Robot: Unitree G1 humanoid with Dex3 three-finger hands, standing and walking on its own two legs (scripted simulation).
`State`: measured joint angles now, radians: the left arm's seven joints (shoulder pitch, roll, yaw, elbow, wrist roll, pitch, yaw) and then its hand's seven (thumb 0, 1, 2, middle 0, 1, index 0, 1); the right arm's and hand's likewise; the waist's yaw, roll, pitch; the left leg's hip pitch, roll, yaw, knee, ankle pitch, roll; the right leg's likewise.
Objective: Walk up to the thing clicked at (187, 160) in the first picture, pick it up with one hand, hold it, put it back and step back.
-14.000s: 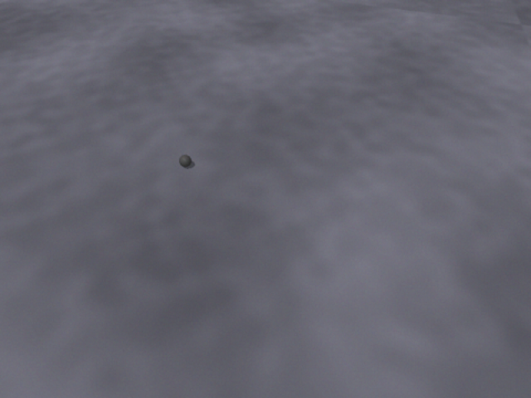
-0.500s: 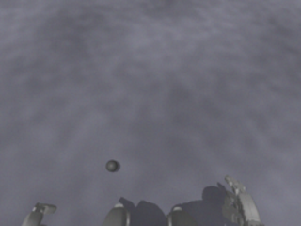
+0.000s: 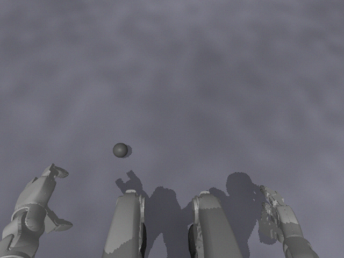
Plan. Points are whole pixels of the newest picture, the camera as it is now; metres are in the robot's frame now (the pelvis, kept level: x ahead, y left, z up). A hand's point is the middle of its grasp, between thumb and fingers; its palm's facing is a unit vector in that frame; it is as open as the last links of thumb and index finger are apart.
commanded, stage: rise first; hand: left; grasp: from above
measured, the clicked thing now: (120, 150) +0.50 +0.22 -0.51
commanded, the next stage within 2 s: approach in 1.40 s
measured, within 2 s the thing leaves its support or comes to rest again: neither
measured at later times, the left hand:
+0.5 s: hand (79, 169) +0.37 +0.30 -0.29, palm faces -0.46 -0.15 -0.87, open 13.8 cm
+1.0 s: hand (91, 158) +0.42 +0.29 -0.35, palm faces -0.45 -0.01 -0.89, open 13.7 cm
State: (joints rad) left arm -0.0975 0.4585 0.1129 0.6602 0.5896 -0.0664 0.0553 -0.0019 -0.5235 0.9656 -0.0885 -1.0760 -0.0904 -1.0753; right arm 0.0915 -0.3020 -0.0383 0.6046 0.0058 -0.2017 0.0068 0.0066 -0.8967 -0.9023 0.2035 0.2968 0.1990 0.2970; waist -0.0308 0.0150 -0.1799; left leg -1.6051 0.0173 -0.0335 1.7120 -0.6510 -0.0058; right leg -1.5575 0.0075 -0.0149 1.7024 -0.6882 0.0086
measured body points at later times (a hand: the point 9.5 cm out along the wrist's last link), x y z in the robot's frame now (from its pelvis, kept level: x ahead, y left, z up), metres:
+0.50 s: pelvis -0.05 +0.00 -0.15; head +0.17 +0.04 +0.25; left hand +0.39 +0.30 -0.24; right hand +0.03 -0.28 -0.27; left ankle +0.06 +0.12 -0.51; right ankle +0.04 -0.13 -0.51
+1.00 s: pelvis -0.04 +0.01 -0.19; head +0.20 +0.05 +0.18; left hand +0.44 +0.29 -0.30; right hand +0.01 -0.28 -0.31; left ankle +0.06 +0.12 -0.51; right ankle +0.04 -0.13 -0.51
